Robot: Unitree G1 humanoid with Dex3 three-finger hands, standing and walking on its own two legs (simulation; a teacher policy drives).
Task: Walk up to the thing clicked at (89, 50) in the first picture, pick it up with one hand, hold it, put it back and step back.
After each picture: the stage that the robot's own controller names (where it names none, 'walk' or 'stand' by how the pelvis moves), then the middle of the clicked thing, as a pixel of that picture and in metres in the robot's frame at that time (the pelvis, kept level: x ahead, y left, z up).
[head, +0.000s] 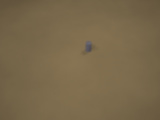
stand; (88, 46) +1.31 -0.06 -0.72
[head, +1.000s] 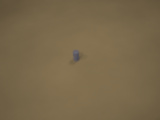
walk; (76, 55) +1.19 +0.17 -0.70
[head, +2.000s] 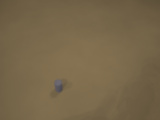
walk; (58, 86) +0.73 +0.22 -0.69
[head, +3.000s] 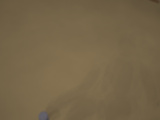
walk; (43, 118) +0.40 +0.24 -0.70
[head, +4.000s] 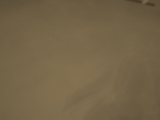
stand; out of the picture +0.36 +0.31 -0.72
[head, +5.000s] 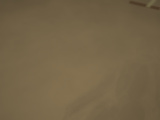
stand; out of the picture +0.35 +0.29 -0.73
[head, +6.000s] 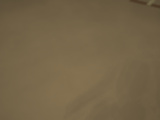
stand; out of the picture +0.34 +0.30 -0.73
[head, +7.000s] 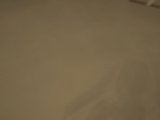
stand; out of the picture +0.34 +0.30 -0.73
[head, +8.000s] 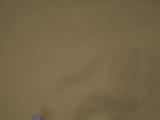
go down; out of the picture +0.35 +0.31 -0.69
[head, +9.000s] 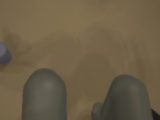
go down; (0, 53) +0.40 +0.36 -0.28
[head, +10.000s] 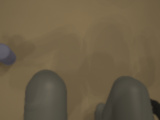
close in; (5, 55) +0.39 +0.36 -0.29
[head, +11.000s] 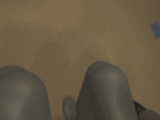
close in; out of the picture +0.36 +0.39 -0.21
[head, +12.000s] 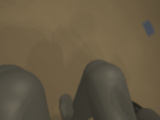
rest palm; out of the picture +0.36 +0.39 -0.21
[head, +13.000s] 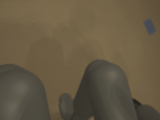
lift; out of the picture +0.35 +0.38 -0.21
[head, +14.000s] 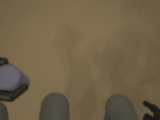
lift; (14, 80) +0.32 +0.24 -0.02
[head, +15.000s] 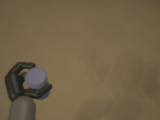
hold; (38, 84) +0.33 +0.17 +0.01
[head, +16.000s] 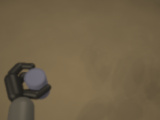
hold; (38, 84) +0.33 +0.18 +0.01
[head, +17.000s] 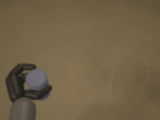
hold; (39, 85) +0.33 +0.17 +0.02
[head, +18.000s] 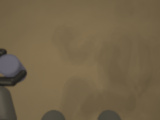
crouch; (13, 69) +0.38 +0.25 -0.04
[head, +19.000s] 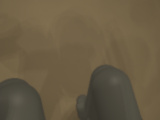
lower; out of the picture +0.43 +0.35 -0.12
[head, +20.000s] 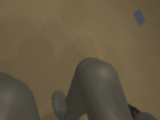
lower; out of the picture +0.39 +0.38 -0.21
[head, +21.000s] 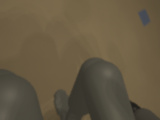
lower; out of the picture +0.38 +0.39 -0.22
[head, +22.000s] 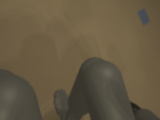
lower; out of the picture +0.38 +0.38 -0.22
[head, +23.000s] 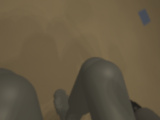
lower; out of the picture +0.37 +0.38 -0.22
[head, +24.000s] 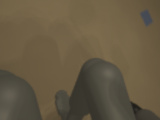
open; out of the picture +0.38 +0.37 -0.22
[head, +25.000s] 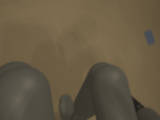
stand; out of the picture +0.39 +0.36 -0.23
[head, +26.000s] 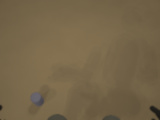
stand; (37, 99) +0.40 +0.28 -0.56
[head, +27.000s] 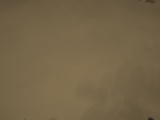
stand; out of the picture +0.38 +0.27 -0.67
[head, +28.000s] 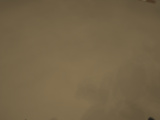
stand; out of the picture +0.38 +0.28 -0.67
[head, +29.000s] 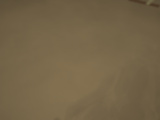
stand; out of the picture +0.38 +0.27 -0.71
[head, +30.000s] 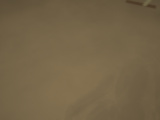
stand; out of the picture +0.38 +0.27 -0.72
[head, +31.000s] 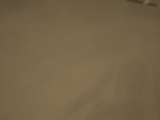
stand; out of the picture +0.36 +0.27 -0.73
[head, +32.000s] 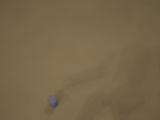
walk; (53, 101) +0.46 +0.23 -0.69
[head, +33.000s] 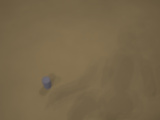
walk; (47, 82) +0.63 +0.28 -0.70
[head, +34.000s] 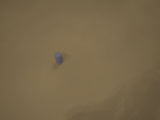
stand; (58, 58) +0.96 +0.31 -0.70
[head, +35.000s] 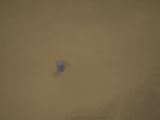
stand; (60, 66) +0.98 +0.24 -0.72
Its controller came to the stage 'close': yes
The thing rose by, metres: 0.73
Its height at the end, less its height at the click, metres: +0.00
